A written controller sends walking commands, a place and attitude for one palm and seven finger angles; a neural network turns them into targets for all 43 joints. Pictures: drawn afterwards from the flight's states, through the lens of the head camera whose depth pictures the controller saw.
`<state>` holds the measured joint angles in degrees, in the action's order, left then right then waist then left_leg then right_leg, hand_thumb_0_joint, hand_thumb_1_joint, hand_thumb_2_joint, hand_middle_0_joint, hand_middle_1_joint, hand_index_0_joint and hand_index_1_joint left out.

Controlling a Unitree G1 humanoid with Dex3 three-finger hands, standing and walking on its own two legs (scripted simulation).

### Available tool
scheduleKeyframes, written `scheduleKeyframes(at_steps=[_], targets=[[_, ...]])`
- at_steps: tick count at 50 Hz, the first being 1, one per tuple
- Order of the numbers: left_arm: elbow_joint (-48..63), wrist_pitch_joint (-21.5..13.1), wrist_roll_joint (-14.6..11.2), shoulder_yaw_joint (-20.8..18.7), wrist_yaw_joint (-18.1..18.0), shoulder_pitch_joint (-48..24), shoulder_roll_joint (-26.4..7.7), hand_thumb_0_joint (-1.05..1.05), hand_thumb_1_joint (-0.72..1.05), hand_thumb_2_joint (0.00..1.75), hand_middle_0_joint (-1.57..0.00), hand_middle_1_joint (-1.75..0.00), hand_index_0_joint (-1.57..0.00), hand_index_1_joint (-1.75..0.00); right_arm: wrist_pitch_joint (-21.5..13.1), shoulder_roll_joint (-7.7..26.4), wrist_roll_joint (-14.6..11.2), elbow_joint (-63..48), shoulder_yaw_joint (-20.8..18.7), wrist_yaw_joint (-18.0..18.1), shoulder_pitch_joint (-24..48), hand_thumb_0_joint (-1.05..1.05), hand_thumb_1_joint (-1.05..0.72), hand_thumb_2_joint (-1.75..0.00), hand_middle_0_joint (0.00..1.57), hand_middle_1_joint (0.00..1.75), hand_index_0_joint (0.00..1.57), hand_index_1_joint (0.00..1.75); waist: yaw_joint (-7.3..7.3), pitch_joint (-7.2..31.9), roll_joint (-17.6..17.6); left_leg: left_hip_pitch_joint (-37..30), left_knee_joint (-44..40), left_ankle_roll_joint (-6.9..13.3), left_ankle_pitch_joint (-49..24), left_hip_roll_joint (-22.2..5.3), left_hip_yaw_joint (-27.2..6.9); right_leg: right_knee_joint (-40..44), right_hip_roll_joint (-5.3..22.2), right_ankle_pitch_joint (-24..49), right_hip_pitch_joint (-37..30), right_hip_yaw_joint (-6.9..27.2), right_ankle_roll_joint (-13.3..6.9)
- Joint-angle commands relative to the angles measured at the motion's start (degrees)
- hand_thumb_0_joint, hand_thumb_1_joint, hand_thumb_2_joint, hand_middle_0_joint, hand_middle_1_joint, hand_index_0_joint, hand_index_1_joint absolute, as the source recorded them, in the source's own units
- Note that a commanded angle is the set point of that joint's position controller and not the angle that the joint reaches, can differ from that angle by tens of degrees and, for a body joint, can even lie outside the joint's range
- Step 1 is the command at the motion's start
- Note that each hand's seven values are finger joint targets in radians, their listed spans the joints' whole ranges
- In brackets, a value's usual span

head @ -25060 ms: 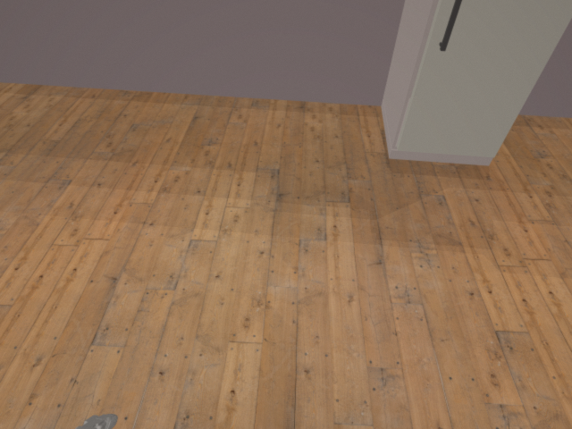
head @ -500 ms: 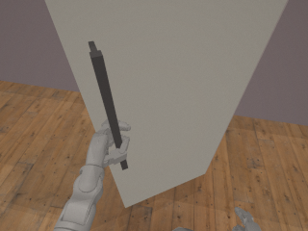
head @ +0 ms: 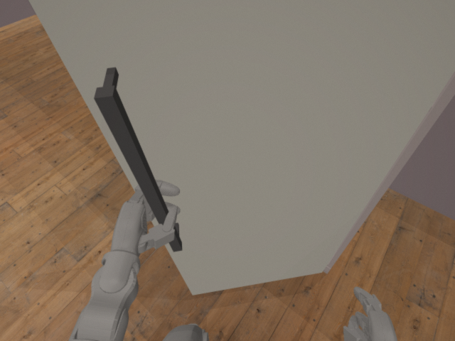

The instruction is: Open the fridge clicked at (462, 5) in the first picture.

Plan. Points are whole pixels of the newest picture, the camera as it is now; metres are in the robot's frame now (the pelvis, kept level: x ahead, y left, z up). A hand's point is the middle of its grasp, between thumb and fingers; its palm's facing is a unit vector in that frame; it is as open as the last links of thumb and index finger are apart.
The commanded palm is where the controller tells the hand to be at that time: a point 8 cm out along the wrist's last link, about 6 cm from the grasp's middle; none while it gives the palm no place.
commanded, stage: walk backward, drawing the door open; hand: left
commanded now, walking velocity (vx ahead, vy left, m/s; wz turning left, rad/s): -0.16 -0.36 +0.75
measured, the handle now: (154, 186) +0.34 +0.13 +0.10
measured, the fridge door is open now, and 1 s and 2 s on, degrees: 48 70 66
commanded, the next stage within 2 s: stop walking and hold the door back in 0.34 s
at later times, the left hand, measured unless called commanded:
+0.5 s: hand (219, 319) +0.15 +0.02 +0.06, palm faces +0.53 -0.80 -0.28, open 6.0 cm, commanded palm +0.12 +0.07 +0.06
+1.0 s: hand (221, 321) +0.15 +0.02 +0.07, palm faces +0.59 -0.76 -0.27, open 5.7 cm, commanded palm +0.13 +0.08 +0.06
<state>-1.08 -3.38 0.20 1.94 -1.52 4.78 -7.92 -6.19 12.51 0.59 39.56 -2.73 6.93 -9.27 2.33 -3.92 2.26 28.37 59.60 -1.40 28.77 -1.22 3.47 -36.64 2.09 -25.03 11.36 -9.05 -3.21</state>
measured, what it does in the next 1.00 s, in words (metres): steps to the right, turning left: left foot, then right foot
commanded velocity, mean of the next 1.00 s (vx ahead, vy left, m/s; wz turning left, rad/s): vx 0.06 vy -0.01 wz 0.32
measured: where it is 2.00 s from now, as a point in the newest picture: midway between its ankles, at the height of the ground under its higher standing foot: outside the picture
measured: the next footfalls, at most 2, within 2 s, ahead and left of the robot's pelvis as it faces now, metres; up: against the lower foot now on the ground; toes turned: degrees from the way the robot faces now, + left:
left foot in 0.08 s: +0.04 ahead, +0.07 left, +0.00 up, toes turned +11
right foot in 0.36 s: +0.08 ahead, -0.36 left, +0.00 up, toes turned +15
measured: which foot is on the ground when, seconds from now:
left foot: up 0.00-0.06, down 0.08-0.36, up 0.38-0.74, down 0.76-0.98, up 1.00-1.00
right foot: down 0.00-0.08, up 0.10-0.34, down 0.36-0.78, up 0.80-0.96, down 0.98-1.00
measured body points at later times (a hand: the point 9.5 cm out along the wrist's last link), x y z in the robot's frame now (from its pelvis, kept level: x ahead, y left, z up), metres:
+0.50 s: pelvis -0.03 -0.25 +0.00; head +0.01 -0.27 +0.45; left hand +0.12 +0.06 +0.08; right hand +0.20 -0.43 -0.12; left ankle -0.07 -0.12 -0.63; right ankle +0.04 -0.37 -0.72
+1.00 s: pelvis -0.11 -0.34 +0.00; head -0.09 -0.35 +0.45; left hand +0.11 +0.05 +0.08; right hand +0.10 -0.49 -0.13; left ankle -0.16 -0.23 -0.72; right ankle -0.02 -0.41 -0.73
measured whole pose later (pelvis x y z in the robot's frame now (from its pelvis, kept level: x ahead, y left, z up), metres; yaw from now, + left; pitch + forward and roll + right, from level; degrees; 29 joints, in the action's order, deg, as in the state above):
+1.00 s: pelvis -0.11 -0.34 +0.00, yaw +29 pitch -2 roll +1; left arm -53.0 -7.0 -1.8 -4.1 -3.4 -34.5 -16.4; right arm -2.6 12.5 -2.3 39.8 3.1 6.1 -16.2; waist -1.3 -3.6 2.2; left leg 16.8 39.4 1.4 21.6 -0.7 3.1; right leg -35.9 1.3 -18.4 18.2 -4.7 -0.5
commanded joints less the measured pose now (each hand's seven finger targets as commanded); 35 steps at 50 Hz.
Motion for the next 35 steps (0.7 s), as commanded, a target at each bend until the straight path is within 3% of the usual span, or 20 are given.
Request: scheduleKeyframes(at_steps=[1,2,3,4,5,6,7,8,11,15,17,18,19,20,21,24,26,29,33,35], targets=[[17.14,-7.29,-0.33,-2.63,0.19,-9.52,-3.66,0.00,0.90,0.90,-0.45,-1.40,-0.45,-1.40,-3.16,0.87,1.34,-9.91,2.03,1.78,2.29,0.00,-0.90,-0.90,0.20,0.30,0.20,0.30,-0.10,10.13,-11.46,-5.38,-20.88,0.66,-9.25,-0.45,4.54,-2.59,9.26,53.08,-6.87,2.59,-4.67],[17.57,-7.40,-0.90,-1.90,0.07,-8.94,-3.88,0.00,0.90,0.90,-0.45,-1.40,-0.45,-1.40,-3.27,2.10,1.27,-9.58,1.71,2.25,0.84,0.00,-0.90,-0.90,0.20,0.30,0.20,0.30,1.37,11.67,-7.21,-15.01,-30.91,1.50,-16.92,-0.87,3.50,-11.77,7.41,49.99,-1.73,0.32,-2.08],[19.72,-7.85,-1.22,-0.73,0.31,-8.57,-3.13,0.00,0.90,0.90,-0.45,-1.40,-0.45,-1.40,-3.61,3.00,1.73,-9.92,1.12,2.18,-1.61,0.00,-0.90,-0.90,0.20,0.30,0.20,0.30,2.89,14.68,-2.44,-33.46,-40.09,6.22,-42.30,-10.35,-10.12,-24.97,2.61,28.66,14.44,0.60,3.55],[23.38,-8.88,-0.35,-0.81,0.11,-8.13,-3.04,0.00,0.90,0.90,-0.45,-1.40,-0.45,-1.40,-3.85,5.52,2.80,-10.58,0.30,1.34,-0.65,0.00,-0.90,-0.90,0.20,0.30,0.20,0.30,0.34,16.79,11.51,-44.84,-40.21,14.30,-68.56,-29.46,-39.01,-37.47,-3.34,-10.24,31.85,7.48,8.68],[25.34,-10.03,2.03,-3.02,-0.54,-7.62,-6.17,0.00,0.90,0.90,-0.45,-1.40,-0.45,-1.40,-3.59,6.18,3.33,-10.77,0.87,0.16,-0.01,0.00,-0.90,-0.90,0.20,0.30,0.20,0.30,-0.23,17.23,4.16,-42.81,-39.97,17.78,-59.95,-33.52,-45.18,-42.85,-1.05,-7.88,32.06,16.78,7.78],[23.70,-9.49,2.17,-3.34,-0.86,-4.79,-5.95,0.00,0.90,0.90,-0.45,-1.40,-0.45,-1.40,-2.78,6.65,3.31,-10.97,0.75,0.14,3.01,0.00,-0.90,-0.90,0.20,0.30,0.20,0.30,-0.70,13.62,-0.17,-38.97,-41.03,17.20,-54.84,-32.14,-40.61,-40.88,0.07,-4.56,34.51,17.38,6.60],[28.73,-8.68,2.11,-5.98,-0.84,-5.24,-8.85,0.00,0.90,0.90,-0.45,-1.40,-0.45,-1.40,-2.58,5.91,3.85,-11.67,0.09,0.20,3.46,0.00,-0.90,-0.90,0.20,0.30,0.20,0.30,-0.41,14.79,6.83,-34.21,-40.15,15.93,-48.89,-29.41,-38.14,-39.86,1.02,-4.56,31.83,17.58,6.69],[29.32,-7.78,2.09,-6.08,-0.57,-5.84,-9.12,0.00,0.90,0.90,-0.45,-1.40,-0.45,-1.40,-2.58,6.11,3.49,-11.07,-0.11,0.16,4.94,0.00,-0.90,-0.90,0.20,0.30,0.20,0.30,-0.92,11.25,7.45,-29.12,-40.11,14.54,-42.79,-27.21,-32.37,-37.39,1.95,-1.30,30.18,18.04,6.81],[24.26,-5.04,0.54,-5.89,-1.18,-2.56,-5.83,0.00,0.90,0.90,-0.45,-1.40,-0.45,-1.40,-2.38,6.07,2.06,-11.23,-0.34,-0.35,3.23,0.00,-0.90,-0.90,0.20,0.30,0.20,0.30,-2.24,11.01,11.58,-10.23,-40.34,6.55,-23.43,-16.33,-11.42,-16.82,0.75,7.73,7.20,12.49,6.20],[22.22,-3.88,-0.22,-7.91,-2.64,-3.54,-7.87,0.00,0.90,0.90,-0.45,-1.40,-0.45,-1.40,-2.62,5.44,-0.83,-13.70,0.14,-0.63,2.64,0.00,-0.90,-0.90,0.20,0.30,0.20,0.30,-2.55,12.79,15.59,0.05,-39.48,4.11,2.01,-8.14,-6.74,1.01,-5.90,8.31,-9.03,-0.09,7.33],[22.37,-4.00,-0.04,-10.98,-3.47,-2.70,-12.13,0.00,0.90,0.90,-0.45,-1.40,-0.45,-1.40,-2.87,3.35,-1.37,-12.96,0.53,-0.78,1.86,0.00,-0.90,-0.90,0.20,0.30,0.20,0.30,-2.22,12.65,4.83,-2.87,-25.80,0.88,3.18,-1.10,-2.14,13.65,-1.92,4.93,-5.00,3.33,5.90],[23.60,-3.87,-0.24,-11.19,-3.75,-2.82,-13.16,0.00,0.90,0.90,-0.45,-1.40,-0.45,-1.40,-2.89,0.22,-1.37,-12.72,1.07,-0.83,2.86,0.00,-0.90,-0.90,0.20,0.30,0.20,0.30,-2.23,12.03,-11.46,-1.06,-6.95,-1.57,2.71,2.88,1.25,21.72,8.58,0.65,0.54,14.02,1.87],[25.03,-4.53,0.25,-15.00,-4.28,-4.39,-17.60,0.00,0.90,0.90,-0.45,-1.40,-0.45,-1.40,-3.54,0.05,-0.70,-12.04,0.89,-0.66,4.97,0.00,-0.90,-0.90,0.20,0.30,0.20,0.30,-3.76,11.94,-18.49,2.83,12.65,-1.35,6.19,2.98,-0.72,23.14,18.46,7.13,5.71,25.19,-4.37],[22.25,-5.15,0.38,-15.14,-4.63,-3.21,-16.62,0.00,0.90,0.90,-0.45,-1.40,-0.45,-1.40,-3.87,-0.30,0.63,-10.32,1.55,-0.59,4.65,0.00,-0.90,-0.90,0.20,0.30,0.20,0.30,-3.61,11.54,-12.93,7.06,19.60,-0.88,5.98,0.96,-3.20,19.47,21.06,21.74,2.56,22.70,-6.87],[19.50,-4.98,0.00,-14.99,-4.07,-0.25,-16.04,0.00,0.90,0.90,-0.45,-1.40,-0.45,-1.40,-3.61,1.96,0.12,-8.82,-0.55,-0.22,3.43,0.00,-0.90,-0.90,0.20,0.30,0.20,0.30,-2.67,13.84,-18.16,7.43,23.69,-1.40,6.80,-0.05,-4.33,15.33,19.94,29.93,-0.72,21.37,-7.39],[10.98,-5.63,-0.21,-16.69,-5.28,-9.86,-16.83,0.00,0.90,0.90,-0.45,-1.40,-0.45,-1.40,-2.21,2.03,0.05,-8.74,1.48,0.43,5.48,0.00,-0.90,-0.90,0.20,0.30,0.20,0.30,-2.25,11.47,-12.43,5.78,16.08,-1.76,1.82,-1.13,-2.36,9.63,17.06,45.34,-3.32,11.06,-5.17],[3.38,-5.72,-0.84,-17.87,-6.61,-14.08,-17.62,0.00,0.90,0.90,-0.45,-1.40,-0.45,-1.40,-1.34,3.42,-0.20,-8.66,1.56,1.27,5.00,0.00,-0.90,-0.90,0.20,0.30,0.20,0.30,-2.08,12.87,-13.65,1.45,6.86,-0.71,-1.20,0.05,-2.29,10.49,17.26,46.20,-3.95,11.69,-2.86],[-1.06,-7.02,-1.73,-16.43,-7.36,-22.67,-18.44,0.00,0.90,0.90,-0.45,-1.40,-0.45,-1.40,-0.53,5.38,-0.50,-9.77,1.46,1.64,4.20,0.00,-0.90,-0.90,0.20,0.30,0.20,0.30,-3.59,15.24,-15.08,-2.67,-6.84,0.76,-1.59,0.67,-2.70,12.42,20.39,42.10,-7.88,16.52,-3.06],[-6.29,-7.95,-1.37,-14.75,-7.39,-34.17,-19.69,0.00,0.90,0.90,-0.45,-1.40,-0.45,-1.40,0.69,6.89,-0.75,-9.57,1.48,0.52,2.35,0.00,-0.90,-0.90,0.20,0.30,0.20,0.30,-4.28,16.32,-10.55,-6.43,-18.72,1.94,0.49,0.73,-3.26,15.07,23.45,29.62,-9.11,21.61,-3.91],[-11.02,-8.17,-1.35,-15.11,-7.01,-39.86,-21.26,0.00,0.90,0.90,-0.45,-1.40,-0.45,-1.40,1.52,7.30,-0.85,-9.13,1.76,-0.23,1.23,0.00,-0.90,-0.90,0.20,0.30,0.20,0.30,-3.67,17.31,-8.96,-9.74,-26.67,2.60,-1.96,2.31,-1.03,15.45,20.95,22.24,-8.56,20.16,-2.21]])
